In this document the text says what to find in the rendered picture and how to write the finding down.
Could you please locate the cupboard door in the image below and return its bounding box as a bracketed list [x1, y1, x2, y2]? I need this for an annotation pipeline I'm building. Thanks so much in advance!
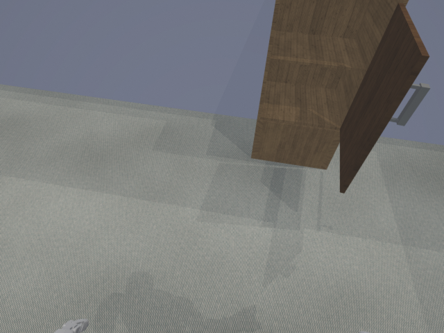
[340, 3, 429, 193]

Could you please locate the robot left hand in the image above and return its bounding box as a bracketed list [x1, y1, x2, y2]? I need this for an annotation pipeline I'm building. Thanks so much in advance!
[54, 319, 89, 333]

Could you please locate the handle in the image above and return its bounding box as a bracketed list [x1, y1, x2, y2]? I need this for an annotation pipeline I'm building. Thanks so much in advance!
[390, 83, 430, 126]

